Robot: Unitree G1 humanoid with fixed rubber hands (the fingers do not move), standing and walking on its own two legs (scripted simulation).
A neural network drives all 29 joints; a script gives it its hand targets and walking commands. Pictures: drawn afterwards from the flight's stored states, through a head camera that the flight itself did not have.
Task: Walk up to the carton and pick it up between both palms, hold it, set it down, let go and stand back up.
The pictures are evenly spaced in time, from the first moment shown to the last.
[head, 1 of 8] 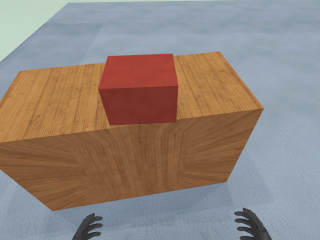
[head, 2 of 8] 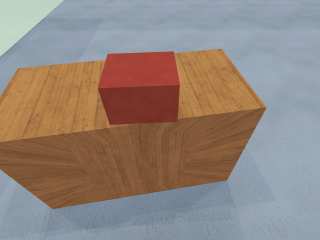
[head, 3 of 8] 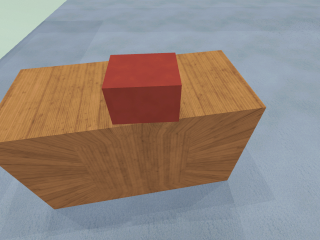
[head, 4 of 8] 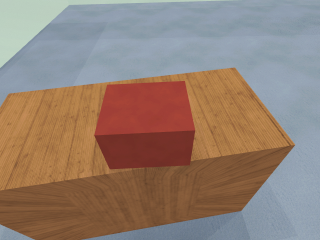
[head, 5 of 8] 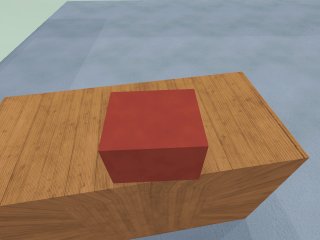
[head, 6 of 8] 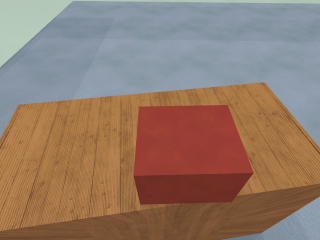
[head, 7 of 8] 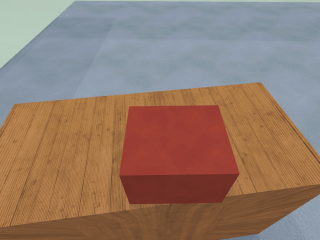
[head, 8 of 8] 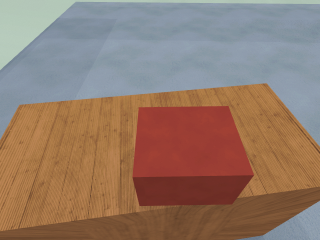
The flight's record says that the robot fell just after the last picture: no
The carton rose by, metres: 0.00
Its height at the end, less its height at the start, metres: +0.00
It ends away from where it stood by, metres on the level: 0.00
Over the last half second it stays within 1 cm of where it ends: yes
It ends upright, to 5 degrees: yes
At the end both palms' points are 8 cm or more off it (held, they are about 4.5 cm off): yes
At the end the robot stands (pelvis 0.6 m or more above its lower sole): yes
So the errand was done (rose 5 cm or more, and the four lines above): no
